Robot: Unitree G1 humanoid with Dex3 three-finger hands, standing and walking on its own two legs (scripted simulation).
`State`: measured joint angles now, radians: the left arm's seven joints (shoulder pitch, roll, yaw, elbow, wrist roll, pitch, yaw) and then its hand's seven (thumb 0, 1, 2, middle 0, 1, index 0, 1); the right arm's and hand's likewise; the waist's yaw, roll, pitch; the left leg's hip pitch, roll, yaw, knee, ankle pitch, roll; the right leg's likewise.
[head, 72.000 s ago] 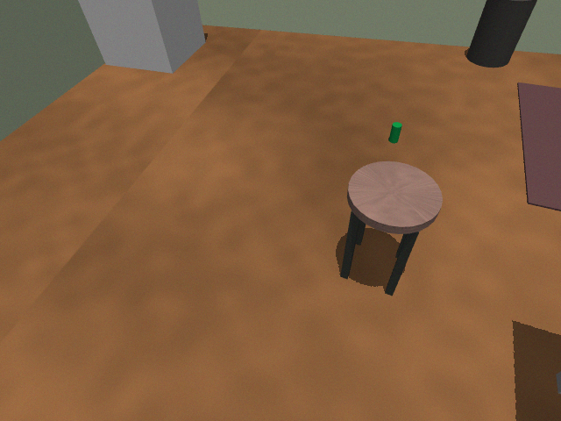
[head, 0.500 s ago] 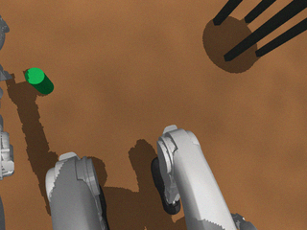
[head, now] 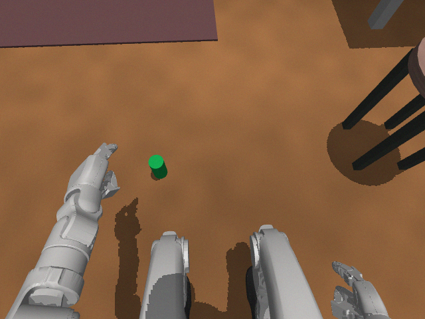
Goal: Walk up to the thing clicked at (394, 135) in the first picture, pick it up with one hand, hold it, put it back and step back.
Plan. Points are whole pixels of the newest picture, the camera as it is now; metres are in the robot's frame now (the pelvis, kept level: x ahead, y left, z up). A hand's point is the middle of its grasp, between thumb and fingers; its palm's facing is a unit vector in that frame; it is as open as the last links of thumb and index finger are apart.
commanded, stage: home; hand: left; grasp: from above
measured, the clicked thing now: (158, 167) +0.57 +0.19 -0.47
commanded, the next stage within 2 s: none
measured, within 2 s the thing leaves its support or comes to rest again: neither
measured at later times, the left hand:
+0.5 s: hand (87, 228) +0.27 +0.18 +0.08, palm faces +0.08 -0.97 -0.23, open 7.4 cm
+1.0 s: hand (44, 271) +0.23 +0.19 +0.15, palm faces +0.12 -0.97 -0.20, open 7.4 cm
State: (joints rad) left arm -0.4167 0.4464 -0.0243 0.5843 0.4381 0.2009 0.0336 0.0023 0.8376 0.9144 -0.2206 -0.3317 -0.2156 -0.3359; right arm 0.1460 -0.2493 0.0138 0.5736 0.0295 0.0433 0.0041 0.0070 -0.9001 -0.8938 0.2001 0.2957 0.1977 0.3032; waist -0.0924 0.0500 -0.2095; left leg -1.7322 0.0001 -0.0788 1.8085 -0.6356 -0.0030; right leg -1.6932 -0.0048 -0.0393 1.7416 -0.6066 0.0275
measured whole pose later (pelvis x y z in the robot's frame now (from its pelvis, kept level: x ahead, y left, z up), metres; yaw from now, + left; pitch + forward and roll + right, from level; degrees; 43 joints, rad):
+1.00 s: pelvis +0.08 +0.00 +0.20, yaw +4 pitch +10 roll -3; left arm 0.50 0.23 0.03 -0.12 -0.06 0.44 0.02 0.01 0.91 0.90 -0.20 -0.30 -0.20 -0.30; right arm 0.26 -0.22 0.04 0.51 0.01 -0.21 -0.17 0.01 -0.90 -0.89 0.20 0.30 0.20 0.30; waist -0.03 0.04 -0.16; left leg -0.69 0.01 -0.07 1.01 -0.50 -0.01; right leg -0.65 -0.01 -0.05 0.94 -0.47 0.02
